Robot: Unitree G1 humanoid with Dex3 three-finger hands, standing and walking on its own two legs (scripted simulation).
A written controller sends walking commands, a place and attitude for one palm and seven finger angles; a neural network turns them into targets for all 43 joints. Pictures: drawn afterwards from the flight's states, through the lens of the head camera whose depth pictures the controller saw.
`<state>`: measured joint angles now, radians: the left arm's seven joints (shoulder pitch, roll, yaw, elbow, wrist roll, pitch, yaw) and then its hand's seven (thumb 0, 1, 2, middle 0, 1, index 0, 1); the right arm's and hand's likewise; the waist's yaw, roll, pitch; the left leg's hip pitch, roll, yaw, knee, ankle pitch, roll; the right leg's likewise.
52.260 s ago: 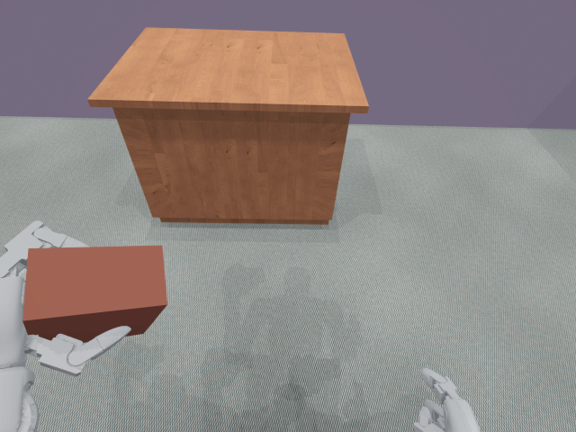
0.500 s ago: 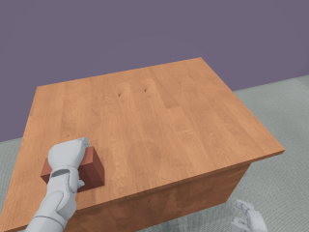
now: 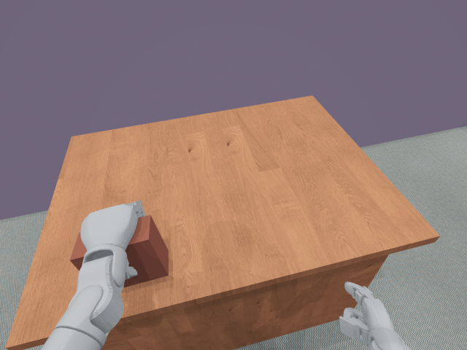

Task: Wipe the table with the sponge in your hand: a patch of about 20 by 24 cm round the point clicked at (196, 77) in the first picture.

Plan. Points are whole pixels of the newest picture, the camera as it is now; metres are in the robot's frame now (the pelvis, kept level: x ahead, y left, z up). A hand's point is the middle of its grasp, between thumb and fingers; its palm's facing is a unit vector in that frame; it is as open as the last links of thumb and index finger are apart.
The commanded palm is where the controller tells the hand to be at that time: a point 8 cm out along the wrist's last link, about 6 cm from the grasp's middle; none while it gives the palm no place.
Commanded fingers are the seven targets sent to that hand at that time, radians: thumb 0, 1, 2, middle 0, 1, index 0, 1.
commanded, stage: lift the sponge slowly off the table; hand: left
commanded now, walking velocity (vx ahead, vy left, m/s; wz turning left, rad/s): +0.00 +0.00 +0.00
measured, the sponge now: (128, 260) +0.26 +0.25 -0.01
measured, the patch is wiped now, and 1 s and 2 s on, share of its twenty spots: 1.00 1.00 1.00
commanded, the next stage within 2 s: bring the sponge back beside the body in 0.98 s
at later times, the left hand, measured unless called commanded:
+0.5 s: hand (117, 231) +0.27 +0.25 +0.07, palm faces -0.01 -0.11 -0.99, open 10.4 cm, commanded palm +0.25 +0.25 +0.14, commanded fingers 0.00 0.10 1.30 -1.20 -1.60 -1.20 -1.60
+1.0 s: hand (106, 221) +0.28 +0.26 +0.10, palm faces +0.03 -0.11 -0.99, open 10.4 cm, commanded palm +0.25 +0.26 +0.17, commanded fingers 0.00 0.10 1.30 -1.20 -1.60 -1.20 -1.60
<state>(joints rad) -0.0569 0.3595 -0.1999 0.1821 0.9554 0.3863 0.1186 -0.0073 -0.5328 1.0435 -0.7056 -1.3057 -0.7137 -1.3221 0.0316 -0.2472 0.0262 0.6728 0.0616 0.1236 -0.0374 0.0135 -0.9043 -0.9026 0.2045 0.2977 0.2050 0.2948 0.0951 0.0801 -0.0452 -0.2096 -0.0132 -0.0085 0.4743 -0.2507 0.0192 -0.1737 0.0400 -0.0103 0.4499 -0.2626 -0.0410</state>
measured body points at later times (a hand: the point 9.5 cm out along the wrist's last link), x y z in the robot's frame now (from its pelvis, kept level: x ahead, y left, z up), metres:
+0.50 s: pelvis +0.00 -0.01 +0.00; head -0.02 -0.05 +0.45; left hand +0.27 +0.25 +0.13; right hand +0.23 -0.22 -0.08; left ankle +0.00 +0.11 -0.74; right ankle -0.01 -0.10 -0.74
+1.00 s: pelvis -0.01 +0.00 +0.01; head -0.03 -0.04 +0.45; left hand +0.27 +0.26 +0.15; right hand +0.24 -0.21 -0.07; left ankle +0.00 +0.11 -0.74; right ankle -0.01 -0.10 -0.74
